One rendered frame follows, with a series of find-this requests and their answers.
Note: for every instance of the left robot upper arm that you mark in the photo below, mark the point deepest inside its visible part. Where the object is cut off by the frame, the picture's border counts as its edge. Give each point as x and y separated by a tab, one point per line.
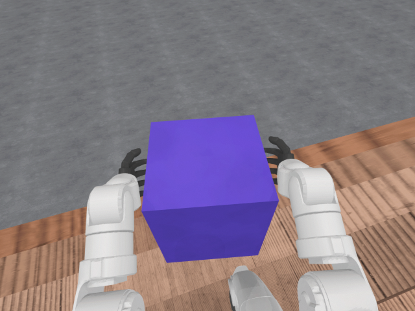
118	300

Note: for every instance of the left robot hand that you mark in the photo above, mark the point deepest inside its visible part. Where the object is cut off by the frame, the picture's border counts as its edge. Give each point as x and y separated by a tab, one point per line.
127	166

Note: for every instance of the robot right thigh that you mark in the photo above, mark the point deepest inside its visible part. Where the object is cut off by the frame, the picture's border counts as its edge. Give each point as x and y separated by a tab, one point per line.
249	293

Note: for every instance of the right robot forearm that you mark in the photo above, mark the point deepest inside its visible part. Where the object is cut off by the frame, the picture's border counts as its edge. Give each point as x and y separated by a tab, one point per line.
321	234

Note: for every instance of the left robot forearm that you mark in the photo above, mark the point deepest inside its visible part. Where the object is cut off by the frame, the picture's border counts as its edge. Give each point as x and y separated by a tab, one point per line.
109	250

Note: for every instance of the robot right shin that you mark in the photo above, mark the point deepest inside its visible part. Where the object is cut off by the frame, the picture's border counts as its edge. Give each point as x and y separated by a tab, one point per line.
240	268

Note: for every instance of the right robot hand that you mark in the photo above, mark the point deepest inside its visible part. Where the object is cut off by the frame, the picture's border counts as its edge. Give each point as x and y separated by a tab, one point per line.
282	153

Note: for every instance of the right robot upper arm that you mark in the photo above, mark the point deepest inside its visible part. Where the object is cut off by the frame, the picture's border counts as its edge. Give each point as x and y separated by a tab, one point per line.
334	290

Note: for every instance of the carton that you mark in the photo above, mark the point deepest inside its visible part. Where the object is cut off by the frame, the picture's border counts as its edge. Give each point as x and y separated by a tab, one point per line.
209	192

